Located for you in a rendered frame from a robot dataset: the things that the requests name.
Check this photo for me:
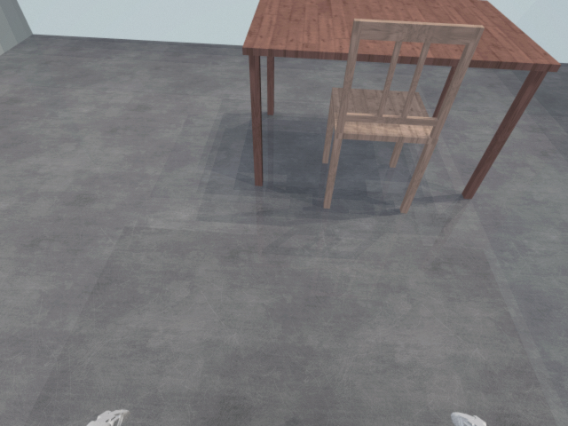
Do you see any table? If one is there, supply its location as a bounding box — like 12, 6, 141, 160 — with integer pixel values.
242, 0, 561, 199

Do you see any chair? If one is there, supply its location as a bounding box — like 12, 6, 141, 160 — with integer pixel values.
322, 19, 485, 214

